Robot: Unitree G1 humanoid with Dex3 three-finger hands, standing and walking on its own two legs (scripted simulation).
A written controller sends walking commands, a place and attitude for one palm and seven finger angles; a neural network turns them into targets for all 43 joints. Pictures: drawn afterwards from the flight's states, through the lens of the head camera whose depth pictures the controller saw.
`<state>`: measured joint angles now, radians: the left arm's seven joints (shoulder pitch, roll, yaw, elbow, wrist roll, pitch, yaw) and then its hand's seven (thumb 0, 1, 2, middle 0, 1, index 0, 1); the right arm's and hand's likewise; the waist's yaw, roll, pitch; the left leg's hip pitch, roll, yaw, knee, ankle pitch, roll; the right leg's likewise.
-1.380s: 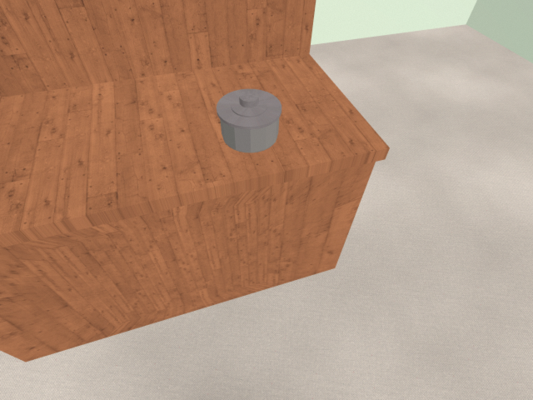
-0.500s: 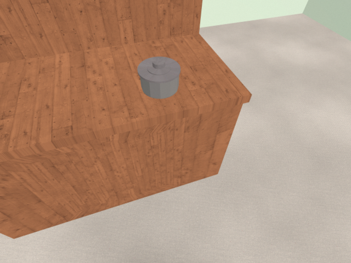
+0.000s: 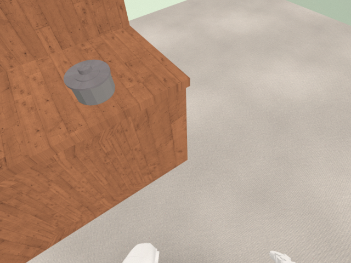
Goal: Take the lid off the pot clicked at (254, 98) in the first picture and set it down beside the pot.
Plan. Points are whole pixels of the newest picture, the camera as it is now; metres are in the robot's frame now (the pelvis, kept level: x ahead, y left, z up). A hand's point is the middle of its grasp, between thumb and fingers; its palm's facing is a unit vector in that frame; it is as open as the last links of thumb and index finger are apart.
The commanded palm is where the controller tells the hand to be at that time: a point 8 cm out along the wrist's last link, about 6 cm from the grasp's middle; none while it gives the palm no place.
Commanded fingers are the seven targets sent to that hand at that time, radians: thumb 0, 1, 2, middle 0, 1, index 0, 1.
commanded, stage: walk to a spot facing it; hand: left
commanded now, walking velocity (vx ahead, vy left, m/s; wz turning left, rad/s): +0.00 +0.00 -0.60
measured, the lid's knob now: (84, 68) +0.66 +0.38 +0.03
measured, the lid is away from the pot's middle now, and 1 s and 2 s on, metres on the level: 0.00 0.00 0.00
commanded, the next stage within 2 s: turn to face it in 1.82 s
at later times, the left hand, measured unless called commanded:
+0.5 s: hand (87, 257) +0.14 +0.27 -0.17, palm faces -0.20 -0.94 -0.28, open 7.4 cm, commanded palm none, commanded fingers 0.00 0.90 0.90 -0.20 -0.30 -0.20 -0.30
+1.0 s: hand (159, 226) +0.22 +0.08 -0.15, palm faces -0.57 -0.78 -0.27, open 7.4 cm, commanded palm none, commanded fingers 0.00 0.90 0.90 -0.20 -0.30 -0.20 -0.30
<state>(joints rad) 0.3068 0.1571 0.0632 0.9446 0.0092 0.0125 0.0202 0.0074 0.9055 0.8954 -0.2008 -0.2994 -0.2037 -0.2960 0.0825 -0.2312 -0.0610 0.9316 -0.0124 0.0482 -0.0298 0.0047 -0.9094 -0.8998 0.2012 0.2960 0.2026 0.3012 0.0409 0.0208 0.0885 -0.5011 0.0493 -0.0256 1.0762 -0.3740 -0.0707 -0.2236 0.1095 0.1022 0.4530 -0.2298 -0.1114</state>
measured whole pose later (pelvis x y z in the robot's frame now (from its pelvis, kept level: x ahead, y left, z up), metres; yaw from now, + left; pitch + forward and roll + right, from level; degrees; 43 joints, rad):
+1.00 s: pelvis +0.01 -0.01 -0.01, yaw -36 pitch +0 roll +1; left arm 0.13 0.21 0.05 0.84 0.01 0.03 0.00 0.01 0.91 0.90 -0.20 -0.30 -0.20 -0.30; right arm 0.25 -0.27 -0.05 0.91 -0.02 0.06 -0.02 0.01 -0.91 -0.90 0.20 0.30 0.20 0.30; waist -0.03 0.01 0.11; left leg -0.46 0.10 0.05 1.09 -0.45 -0.08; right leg -0.31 0.03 0.02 0.55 -0.24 -0.04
